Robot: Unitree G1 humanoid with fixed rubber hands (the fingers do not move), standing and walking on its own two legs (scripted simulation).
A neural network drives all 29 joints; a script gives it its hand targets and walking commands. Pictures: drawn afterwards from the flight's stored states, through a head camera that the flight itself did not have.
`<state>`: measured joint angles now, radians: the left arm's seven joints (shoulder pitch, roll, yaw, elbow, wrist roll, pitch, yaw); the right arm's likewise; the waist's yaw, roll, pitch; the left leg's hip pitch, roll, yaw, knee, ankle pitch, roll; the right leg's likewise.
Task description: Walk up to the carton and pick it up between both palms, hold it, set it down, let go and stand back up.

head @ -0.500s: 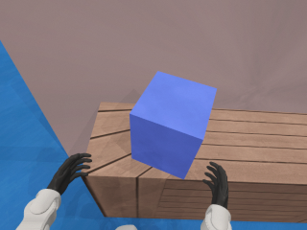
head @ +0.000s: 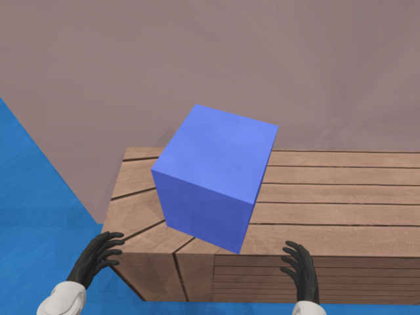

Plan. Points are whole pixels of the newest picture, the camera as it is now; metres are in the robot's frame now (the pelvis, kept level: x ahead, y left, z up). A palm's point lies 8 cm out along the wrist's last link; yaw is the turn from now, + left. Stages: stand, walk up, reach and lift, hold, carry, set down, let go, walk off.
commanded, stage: set down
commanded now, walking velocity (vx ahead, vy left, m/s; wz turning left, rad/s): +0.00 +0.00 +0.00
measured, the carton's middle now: (217, 180) +0.42 +0.01 -0.04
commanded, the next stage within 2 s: let go in 0.76 s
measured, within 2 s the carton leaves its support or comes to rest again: neither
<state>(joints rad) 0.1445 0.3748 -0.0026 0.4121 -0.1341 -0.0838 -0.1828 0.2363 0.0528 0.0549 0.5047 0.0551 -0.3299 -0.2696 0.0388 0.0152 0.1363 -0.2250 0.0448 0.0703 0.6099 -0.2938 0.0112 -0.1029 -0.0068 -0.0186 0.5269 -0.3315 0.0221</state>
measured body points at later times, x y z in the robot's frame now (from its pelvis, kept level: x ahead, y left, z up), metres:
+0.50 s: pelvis +0.02 -0.03 +0.01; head +0.04 -0.03 +0.46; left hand +0.19 +0.23 -0.05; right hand +0.17 -0.21 -0.06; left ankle +0.03 +0.10 -0.73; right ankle -0.02 -0.14 -0.73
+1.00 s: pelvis +0.02 -0.04 +0.02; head +0.03 -0.04 +0.47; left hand +0.19 +0.19 -0.07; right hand +0.19 -0.27 -0.07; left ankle +0.03 +0.10 -0.73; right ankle -0.02 -0.14 -0.73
